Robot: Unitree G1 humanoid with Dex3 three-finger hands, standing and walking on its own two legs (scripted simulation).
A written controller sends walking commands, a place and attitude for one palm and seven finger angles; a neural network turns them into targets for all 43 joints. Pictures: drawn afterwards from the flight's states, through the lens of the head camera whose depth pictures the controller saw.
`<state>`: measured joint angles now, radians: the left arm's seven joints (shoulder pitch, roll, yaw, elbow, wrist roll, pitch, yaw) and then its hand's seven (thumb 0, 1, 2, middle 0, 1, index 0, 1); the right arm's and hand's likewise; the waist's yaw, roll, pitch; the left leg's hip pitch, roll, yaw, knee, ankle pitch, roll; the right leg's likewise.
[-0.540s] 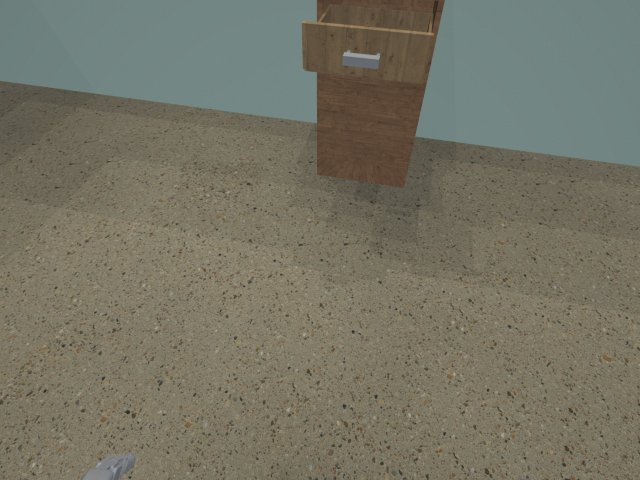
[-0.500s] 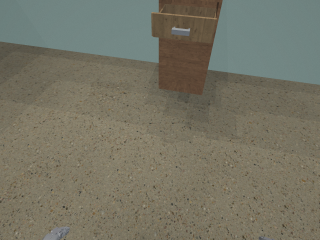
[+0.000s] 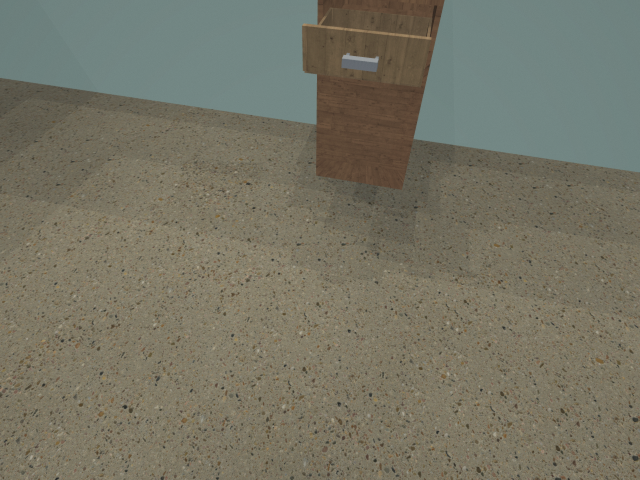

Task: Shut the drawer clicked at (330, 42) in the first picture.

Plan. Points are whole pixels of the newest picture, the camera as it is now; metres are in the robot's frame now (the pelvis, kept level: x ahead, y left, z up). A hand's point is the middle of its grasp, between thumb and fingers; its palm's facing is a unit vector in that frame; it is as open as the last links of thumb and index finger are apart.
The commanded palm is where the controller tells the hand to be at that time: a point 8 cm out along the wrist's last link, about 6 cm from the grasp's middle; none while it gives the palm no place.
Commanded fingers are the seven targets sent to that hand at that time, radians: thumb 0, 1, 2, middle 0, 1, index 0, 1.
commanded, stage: stand and wait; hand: left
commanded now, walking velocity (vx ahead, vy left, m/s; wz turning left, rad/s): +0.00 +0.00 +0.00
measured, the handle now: (361, 60) +1.26 -0.05 -0.03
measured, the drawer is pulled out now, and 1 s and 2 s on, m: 0.30 0.30 0.30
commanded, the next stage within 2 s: look at it before walking up in 0.28 s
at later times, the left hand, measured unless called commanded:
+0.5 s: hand out of the picture +0.07 +0.24 -0.15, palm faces -0.03 -0.94 -0.33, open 7.4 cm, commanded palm none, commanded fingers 0.00 0.90 0.90 -0.20 -0.30 -0.20 -0.30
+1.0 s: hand out of the picture +0.05 +0.25 -0.15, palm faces -0.03 -0.94 -0.33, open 7.4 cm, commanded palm none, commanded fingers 0.00 0.90 0.90 -0.20 -0.30 -0.20 -0.30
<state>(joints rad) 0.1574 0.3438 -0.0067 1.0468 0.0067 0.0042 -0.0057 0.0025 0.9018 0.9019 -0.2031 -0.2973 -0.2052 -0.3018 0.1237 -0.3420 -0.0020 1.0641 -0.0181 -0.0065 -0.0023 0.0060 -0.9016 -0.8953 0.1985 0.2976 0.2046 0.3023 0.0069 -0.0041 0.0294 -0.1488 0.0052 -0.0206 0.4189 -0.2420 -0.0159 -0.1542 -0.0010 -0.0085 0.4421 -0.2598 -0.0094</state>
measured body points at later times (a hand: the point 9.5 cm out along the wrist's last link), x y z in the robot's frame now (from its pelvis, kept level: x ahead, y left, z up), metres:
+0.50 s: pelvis -0.01 +0.00 +0.00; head -0.01 +0.00 +0.45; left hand +0.07 +0.29 -0.13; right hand +0.06 -0.30 -0.13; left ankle -0.01 +0.13 -0.74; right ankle -0.01 -0.11 -0.74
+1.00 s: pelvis -0.01 +0.00 +0.00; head +0.00 +0.00 +0.45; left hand +0.06 +0.30 -0.13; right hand +0.06 -0.29 -0.13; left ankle -0.01 +0.13 -0.74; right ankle -0.01 -0.11 -0.74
